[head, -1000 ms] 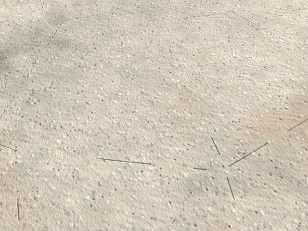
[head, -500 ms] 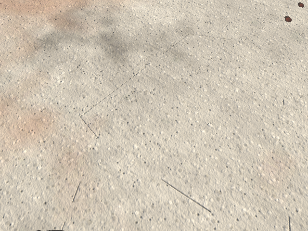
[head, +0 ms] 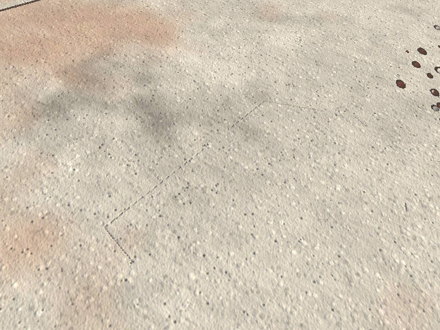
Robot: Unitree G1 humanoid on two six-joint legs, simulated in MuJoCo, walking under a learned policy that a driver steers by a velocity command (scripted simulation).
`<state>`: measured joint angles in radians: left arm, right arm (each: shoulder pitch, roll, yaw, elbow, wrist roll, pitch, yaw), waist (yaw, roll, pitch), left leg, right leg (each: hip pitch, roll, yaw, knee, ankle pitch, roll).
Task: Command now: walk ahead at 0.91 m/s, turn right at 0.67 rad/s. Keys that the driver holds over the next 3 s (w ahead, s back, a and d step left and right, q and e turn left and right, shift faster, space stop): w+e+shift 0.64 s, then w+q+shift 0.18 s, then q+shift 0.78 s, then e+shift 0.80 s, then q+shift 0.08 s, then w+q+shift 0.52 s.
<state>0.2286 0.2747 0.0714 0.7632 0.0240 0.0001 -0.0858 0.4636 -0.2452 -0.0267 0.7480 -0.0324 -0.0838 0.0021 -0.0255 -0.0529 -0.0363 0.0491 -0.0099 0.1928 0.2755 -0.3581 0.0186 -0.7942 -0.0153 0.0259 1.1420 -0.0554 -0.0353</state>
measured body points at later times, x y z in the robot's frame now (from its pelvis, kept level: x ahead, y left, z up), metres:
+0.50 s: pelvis +0.39 -0.07 +0.00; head +0.41 -0.08 +0.45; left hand +0.50 +0.19 -0.12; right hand +0.52 -0.37 -0.06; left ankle +0.64 +0.04 -0.67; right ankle +0.27 -0.06 -0.74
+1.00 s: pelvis +0.78 -0.27 -0.01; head +0.80 -0.29 +0.44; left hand +1.13 -0.29 -0.03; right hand +0.52 -0.41 -0.13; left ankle +0.75 -0.07 -0.73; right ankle +0.85 -0.45 -0.72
